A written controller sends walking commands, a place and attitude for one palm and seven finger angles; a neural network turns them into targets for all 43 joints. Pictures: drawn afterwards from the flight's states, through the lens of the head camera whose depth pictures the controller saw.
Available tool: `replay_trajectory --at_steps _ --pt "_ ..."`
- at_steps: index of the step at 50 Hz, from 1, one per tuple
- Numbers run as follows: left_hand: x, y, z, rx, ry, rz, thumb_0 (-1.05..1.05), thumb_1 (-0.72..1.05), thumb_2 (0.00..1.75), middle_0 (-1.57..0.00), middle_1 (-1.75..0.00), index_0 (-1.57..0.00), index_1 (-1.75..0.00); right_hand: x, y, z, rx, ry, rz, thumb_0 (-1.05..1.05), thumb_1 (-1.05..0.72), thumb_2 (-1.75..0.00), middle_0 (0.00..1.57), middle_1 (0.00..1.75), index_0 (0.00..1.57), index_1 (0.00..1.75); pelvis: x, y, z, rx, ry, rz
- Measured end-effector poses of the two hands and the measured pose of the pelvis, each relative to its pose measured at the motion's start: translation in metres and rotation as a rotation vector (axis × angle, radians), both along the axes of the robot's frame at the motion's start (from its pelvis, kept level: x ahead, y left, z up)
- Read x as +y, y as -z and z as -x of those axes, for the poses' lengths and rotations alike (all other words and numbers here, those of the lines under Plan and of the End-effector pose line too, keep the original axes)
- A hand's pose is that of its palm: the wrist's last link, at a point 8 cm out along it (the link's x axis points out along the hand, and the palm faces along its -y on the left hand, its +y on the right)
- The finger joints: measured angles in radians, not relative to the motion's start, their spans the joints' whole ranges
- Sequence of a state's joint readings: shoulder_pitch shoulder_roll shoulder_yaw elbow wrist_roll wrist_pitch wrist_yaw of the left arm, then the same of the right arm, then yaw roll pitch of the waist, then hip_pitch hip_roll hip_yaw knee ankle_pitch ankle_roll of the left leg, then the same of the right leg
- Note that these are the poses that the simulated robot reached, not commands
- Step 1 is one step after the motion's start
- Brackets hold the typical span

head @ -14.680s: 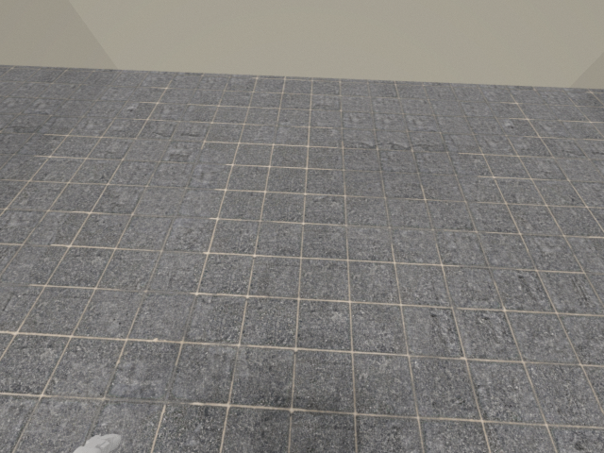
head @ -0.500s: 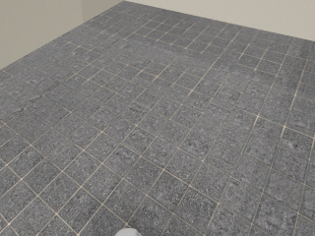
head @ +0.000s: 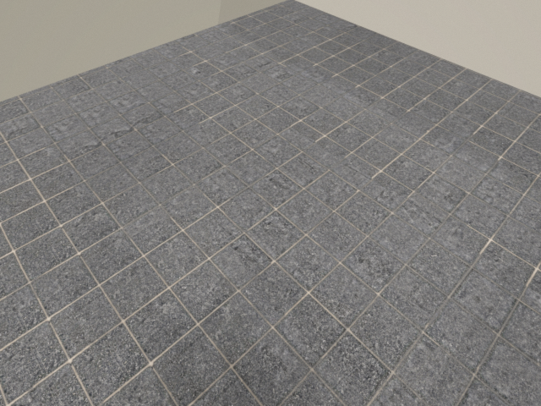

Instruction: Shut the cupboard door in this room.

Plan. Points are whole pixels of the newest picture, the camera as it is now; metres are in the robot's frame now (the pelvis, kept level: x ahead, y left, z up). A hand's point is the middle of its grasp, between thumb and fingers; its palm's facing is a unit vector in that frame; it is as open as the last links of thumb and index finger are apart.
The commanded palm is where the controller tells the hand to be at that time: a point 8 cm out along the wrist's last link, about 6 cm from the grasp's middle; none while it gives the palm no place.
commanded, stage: turn or walk to find it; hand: left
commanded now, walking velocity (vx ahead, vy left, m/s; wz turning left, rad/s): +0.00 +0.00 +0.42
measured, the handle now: out of the picture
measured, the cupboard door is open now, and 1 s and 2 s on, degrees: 87 87 87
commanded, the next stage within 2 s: none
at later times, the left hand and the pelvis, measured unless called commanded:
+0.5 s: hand out of the picture -0.04 +0.19 -0.17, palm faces +0.29 -0.93 -0.24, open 7.3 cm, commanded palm none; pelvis -0.04 -0.01 -0.01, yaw +15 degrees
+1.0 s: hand out of the picture -0.07 +0.17 -0.15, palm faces +0.45 -0.85 -0.28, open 7.3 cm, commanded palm none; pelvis -0.06 -0.04 -0.01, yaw +27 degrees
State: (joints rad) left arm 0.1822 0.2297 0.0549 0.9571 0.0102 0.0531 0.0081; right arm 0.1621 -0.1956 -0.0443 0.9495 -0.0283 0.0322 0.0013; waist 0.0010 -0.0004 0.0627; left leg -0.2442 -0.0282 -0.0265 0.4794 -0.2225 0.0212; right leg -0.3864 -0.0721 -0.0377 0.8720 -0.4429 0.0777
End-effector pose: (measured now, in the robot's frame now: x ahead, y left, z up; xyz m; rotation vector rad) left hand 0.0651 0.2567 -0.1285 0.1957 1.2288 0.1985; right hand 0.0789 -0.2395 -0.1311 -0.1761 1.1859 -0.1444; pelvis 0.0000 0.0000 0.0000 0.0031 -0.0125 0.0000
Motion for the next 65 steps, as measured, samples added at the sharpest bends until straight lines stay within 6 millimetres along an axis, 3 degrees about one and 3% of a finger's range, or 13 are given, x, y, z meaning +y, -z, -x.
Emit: replay_trajectory --at_steps 6,16,21,27,30,34,39,48,58,62,65 --pt "-0.028 -0.007 0.000 -0.085 -0.011 -0.031 0.00 0.91 0.90 -0.20 -0.29 -0.20 -0.30 -0.022 0.024 0.017 0.050 -0.010 -0.040 0.01 -0.91 -0.90 0.20 0.30 0.20 0.30 -0.023 0.009 0.011 -0.003 -0.058 -0.009" --pt "-0.049 -0.015 0.058 -0.037 -0.123 -0.017 0.00 0.91 0.90 -0.21 -0.29 -0.21 -0.30 -0.041 0.018 0.029 0.137 -0.087 -0.028 0.01 -0.91 -0.90 0.20 0.30 0.20 0.30 -0.035 -0.002 0.023 -0.008 -0.167 -0.036" --pt "-0.041 -0.006 0.093 -0.008 -0.193 0.005 0.00 0.91 0.90 -0.21 -0.29 -0.21 -0.30 -0.030 0.013 0.022 0.157 -0.160 0.002 0.01 -0.91 -0.90 0.20 0.30 0.19 0.30 -0.028 -0.001 0.031 -0.002 -0.216 -0.034" --pt "-0.013 0.023 0.147 0.055 -0.298 0.033 0.00 0.91 0.90 -0.21 -0.29 -0.21 -0.30 0.004 0.009 -0.007 0.058 -0.260 0.045 0.01 -0.91 -0.90 0.20 0.30 0.19 0.30 -0.006 0.014 0.046 0.001 -0.278 -0.005" --pt "-0.002 0.025 0.167 0.103 -0.331 0.031 0.01 0.91 0.90 -0.21 -0.29 -0.20 -0.30 0.020 0.002 -0.013 0.017 -0.293 0.046 0.01 -0.91 -0.90 0.20 0.30 0.20 0.30 -0.002 0.011 0.052 -0.006 -0.286 -0.009" --pt "0.005 0.015 0.175 0.094 -0.359 0.026 0.01 0.91 0.90 -0.20 -0.29 -0.20 -0.30 0.035 -0.004 -0.014 0.007 -0.330 0.035 0.01 -0.91 -0.90 0.20 0.30 0.20 0.30 0.001 0.003 0.057 -0.003 -0.314 -0.001" --pt "0.004 0.002 0.170 0.042 -0.376 0.001 0.01 0.91 0.90 -0.20 -0.29 -0.20 -0.30 0.040 -0.001 -0.014 0.013 -0.359 0.003 0.01 -0.91 -0.90 0.20 0.30 0.20 0.30 -0.004 -0.001 0.060 0.003 -0.352 -0.003" --pt "-0.033 -0.010 0.154 -0.073 -0.394 -0.053 0.00 0.91 0.90 -0.20 -0.29 -0.20 -0.30 0.009 0.027 -0.013 0.070 -0.388 -0.039 0.01 -0.91 -0.90 0.20 0.30 0.20 0.30 -0.037 0.009 0.062 0.000 -0.442 -0.013" --pt "-0.075 -0.014 0.197 -0.023 -0.511 -0.014 0.00 0.91 0.90 -0.21 -0.29 -0.21 -0.30 -0.014 0.016 -0.014 0.149 -0.470 0.009 0.01 -0.91 -0.90 0.20 0.30 0.20 0.30 -0.051 -0.004 0.067 0.010 -0.544 -0.037" --pt "-0.078 -0.008 0.225 0.002 -0.563 0.002 0.00 0.92 0.90 -0.21 -0.29 -0.21 -0.30 -0.005 0.013 -0.018 0.165 -0.526 0.038 0.01 -0.91 -0.90 0.20 0.30 0.19 0.30 -0.048 -0.003 0.074 0.014 -0.583 -0.034" --pt "-0.077 0.000 0.253 0.030 -0.609 0.017 0.00 0.91 0.90 -0.21 -0.30 -0.21 -0.30 0.014 0.010 -0.025 0.139 -0.576 0.050 0.01 -0.91 -0.90 0.20 0.30 0.19 0.30 -0.043 0.000 0.082 0.013 -0.611 -0.025"
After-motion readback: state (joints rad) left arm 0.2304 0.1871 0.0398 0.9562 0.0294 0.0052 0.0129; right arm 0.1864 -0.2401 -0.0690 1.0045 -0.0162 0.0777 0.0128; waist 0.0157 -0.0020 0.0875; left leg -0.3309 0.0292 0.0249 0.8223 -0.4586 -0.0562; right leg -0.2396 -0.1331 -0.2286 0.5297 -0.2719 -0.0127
